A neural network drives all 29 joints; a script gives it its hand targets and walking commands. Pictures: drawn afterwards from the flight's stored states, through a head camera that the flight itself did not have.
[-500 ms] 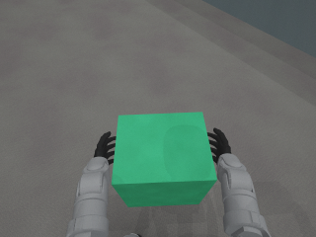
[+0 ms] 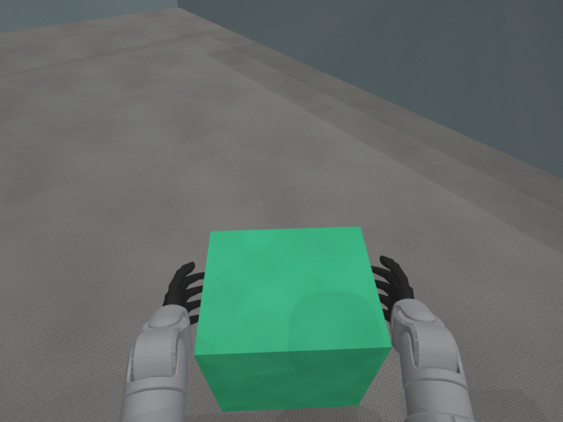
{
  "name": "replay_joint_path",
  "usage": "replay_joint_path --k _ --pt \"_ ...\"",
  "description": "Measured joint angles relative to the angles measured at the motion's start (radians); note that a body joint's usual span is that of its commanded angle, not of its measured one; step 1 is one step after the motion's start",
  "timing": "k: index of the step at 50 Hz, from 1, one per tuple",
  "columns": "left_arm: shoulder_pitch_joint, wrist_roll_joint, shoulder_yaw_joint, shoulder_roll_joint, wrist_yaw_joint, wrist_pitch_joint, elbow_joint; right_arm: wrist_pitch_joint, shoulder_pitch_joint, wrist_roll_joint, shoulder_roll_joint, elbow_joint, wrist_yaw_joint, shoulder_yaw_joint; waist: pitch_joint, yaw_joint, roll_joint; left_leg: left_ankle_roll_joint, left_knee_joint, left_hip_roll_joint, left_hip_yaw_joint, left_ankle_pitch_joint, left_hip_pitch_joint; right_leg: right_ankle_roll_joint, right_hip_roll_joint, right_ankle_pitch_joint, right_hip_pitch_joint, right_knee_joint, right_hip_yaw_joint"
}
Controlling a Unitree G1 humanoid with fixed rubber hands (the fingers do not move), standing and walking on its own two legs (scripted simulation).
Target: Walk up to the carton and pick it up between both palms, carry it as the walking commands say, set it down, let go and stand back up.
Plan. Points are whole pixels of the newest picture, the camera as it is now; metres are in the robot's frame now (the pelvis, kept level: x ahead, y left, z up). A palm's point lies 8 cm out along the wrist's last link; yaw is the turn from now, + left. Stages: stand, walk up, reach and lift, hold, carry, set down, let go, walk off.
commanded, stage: reach and lift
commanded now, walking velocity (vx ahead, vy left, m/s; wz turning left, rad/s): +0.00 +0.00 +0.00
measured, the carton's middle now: (288, 323) +0.30 +0.02 -0.03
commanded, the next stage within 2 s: hold in 1.26 s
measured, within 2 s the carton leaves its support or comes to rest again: neither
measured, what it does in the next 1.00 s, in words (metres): stands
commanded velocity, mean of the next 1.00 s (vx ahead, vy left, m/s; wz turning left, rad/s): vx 0.00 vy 0.00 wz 0.00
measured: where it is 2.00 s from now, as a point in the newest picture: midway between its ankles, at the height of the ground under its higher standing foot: outside the picture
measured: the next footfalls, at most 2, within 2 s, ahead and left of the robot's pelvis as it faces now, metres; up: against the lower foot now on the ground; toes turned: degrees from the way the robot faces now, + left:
none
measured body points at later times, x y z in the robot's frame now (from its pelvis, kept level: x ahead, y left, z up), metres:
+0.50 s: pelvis -0.02 +0.01 +0.00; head -0.05 +0.02 +0.44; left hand +0.29 +0.17 +0.03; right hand +0.30 -0.16 +0.04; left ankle +0.03 +0.14 -0.74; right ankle +0.01 -0.12 -0.74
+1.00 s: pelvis +0.00 +0.00 +0.00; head -0.03 +0.02 +0.45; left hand +0.29 +0.17 +0.02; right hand +0.30 -0.16 +0.03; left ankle +0.03 +0.14 -0.74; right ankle +0.01 -0.12 -0.74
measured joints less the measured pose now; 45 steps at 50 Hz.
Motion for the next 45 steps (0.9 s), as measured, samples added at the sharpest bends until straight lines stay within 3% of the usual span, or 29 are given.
replay_joint_path --k 9,26,45 --pt "-0.072 0.025 0.009 0.011 0.0 0.041 0.069 0.032 -0.065 -0.014 -0.008 0.069 0.002 -0.038 0.025 -0.006 -0.011 -0.005 0.033 0.006 -0.001 -0.006 0.019 -0.002 0.009 0.003 0.025 0.02 -0.004" --pt "-0.168 0.047 0.035 0.014 0.003 0.024 0.173 0.025 -0.154 -0.047 -0.017 0.152 0.015 -0.099 0.035 -0.055 -0.022 0.007 0.049 -0.005 0.015 0.0 0.002 0.012 -0.003 0.005 0.004 0.04 0.002" --pt "-0.047 0.018 -0.005 0.002 0.0 0.034 0.048 0.053 -0.03 -0.021 0.003 0.006 0.009 -0.042 0.035 -0.059 -0.02 0.008 0.014 -0.002 0.013 -0.013 0.047 0.005 -0.007 -0.007 0.051 0.003 -0.007"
